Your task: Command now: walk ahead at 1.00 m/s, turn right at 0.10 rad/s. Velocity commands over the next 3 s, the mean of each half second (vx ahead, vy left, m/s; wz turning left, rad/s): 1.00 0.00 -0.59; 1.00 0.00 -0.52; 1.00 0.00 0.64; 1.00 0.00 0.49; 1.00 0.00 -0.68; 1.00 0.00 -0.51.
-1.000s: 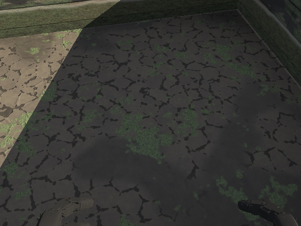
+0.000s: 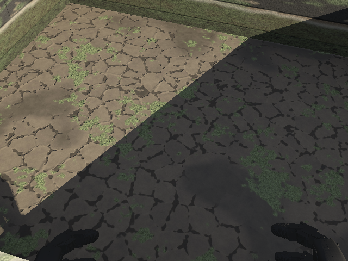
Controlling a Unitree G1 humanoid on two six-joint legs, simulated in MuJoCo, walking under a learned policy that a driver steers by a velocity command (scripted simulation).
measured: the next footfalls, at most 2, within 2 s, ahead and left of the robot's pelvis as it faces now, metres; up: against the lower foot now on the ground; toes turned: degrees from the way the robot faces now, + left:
right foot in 0.08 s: +0.01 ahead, -0.11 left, +0.00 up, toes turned -2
right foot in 0.88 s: +0.00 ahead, -0.13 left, +0.00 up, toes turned -34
